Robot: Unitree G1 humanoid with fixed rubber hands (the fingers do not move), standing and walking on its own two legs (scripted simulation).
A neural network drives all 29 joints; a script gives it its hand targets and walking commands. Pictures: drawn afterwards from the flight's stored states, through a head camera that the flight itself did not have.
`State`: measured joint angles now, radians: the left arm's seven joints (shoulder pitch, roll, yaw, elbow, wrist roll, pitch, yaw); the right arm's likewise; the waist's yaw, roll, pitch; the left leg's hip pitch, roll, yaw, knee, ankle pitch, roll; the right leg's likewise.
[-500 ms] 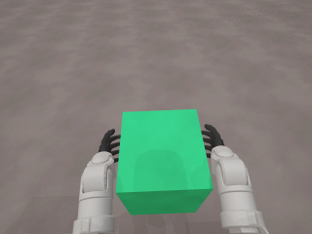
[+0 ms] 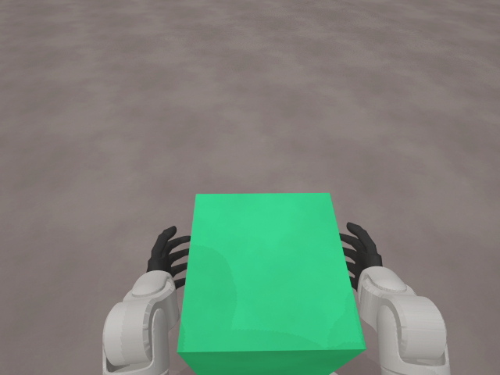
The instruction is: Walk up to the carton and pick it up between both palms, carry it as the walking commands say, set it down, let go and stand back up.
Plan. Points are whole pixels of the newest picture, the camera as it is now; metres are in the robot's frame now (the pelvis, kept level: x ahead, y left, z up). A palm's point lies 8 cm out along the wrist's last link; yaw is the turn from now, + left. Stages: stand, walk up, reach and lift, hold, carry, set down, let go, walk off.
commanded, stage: carry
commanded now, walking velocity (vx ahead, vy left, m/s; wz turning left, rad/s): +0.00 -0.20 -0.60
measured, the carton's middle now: (262, 293) +0.24 +0.01 +0.02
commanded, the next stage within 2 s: none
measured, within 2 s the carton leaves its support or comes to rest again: neither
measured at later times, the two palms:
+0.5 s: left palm (296, 292) +0.22 -0.04 +0.07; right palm out of the picture +0.16 -0.32 +0.08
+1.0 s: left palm (343, 313) +0.18 -0.09 +0.09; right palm out of the picture +0.08 -0.36 +0.09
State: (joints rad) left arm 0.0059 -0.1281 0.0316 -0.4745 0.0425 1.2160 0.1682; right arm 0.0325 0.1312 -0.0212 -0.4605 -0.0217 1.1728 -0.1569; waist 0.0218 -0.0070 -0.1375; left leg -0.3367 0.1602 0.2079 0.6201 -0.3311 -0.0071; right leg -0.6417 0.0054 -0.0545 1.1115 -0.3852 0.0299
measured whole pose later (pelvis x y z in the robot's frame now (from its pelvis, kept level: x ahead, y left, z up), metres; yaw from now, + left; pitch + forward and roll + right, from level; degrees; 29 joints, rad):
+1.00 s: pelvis -0.09 -0.14 +0.00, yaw -19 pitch +3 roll +3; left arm -0.01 -0.13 0.04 -0.48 0.04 1.19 0.16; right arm -0.02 0.13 -0.02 -0.47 -0.03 1.19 -0.16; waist -0.02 -0.05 -0.09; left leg -0.42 0.01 0.07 0.85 -0.47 -0.02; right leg -0.48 0.04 -0.06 0.42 0.00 -0.10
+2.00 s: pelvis -0.33 -0.01 +0.00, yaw -56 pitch +3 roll -4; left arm -0.04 -0.13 0.01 -0.54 0.04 1.22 0.17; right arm 0.03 0.13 -0.03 -0.55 -0.03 1.16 -0.14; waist 0.03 0.01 -0.08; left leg -0.43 0.18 0.20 0.59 -0.20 0.03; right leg -0.46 -0.02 -0.04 0.98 -0.45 0.05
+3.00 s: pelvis -0.50 +0.29 -0.01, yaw -91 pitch +3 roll +0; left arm -0.01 -0.13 0.00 -0.47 0.04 1.17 0.17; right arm 0.02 0.13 -0.05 -0.51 -0.03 1.17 -0.15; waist -0.04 0.01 -0.02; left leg -0.62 0.12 0.10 1.08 -0.50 -0.07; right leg -0.42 0.01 -0.05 0.61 -0.25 -0.03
